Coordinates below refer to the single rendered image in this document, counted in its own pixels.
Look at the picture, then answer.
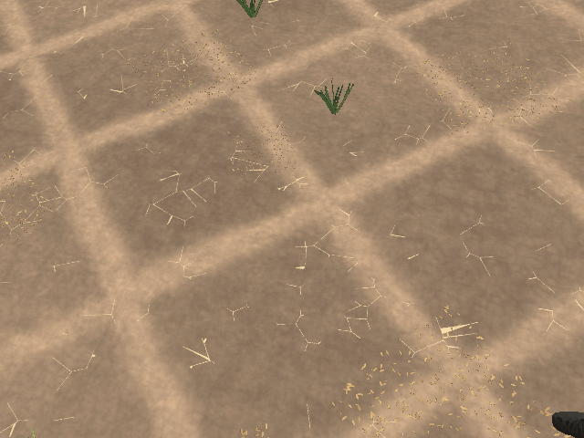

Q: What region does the right robot hand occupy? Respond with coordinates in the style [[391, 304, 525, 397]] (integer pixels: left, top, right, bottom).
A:
[[552, 412, 584, 438]]

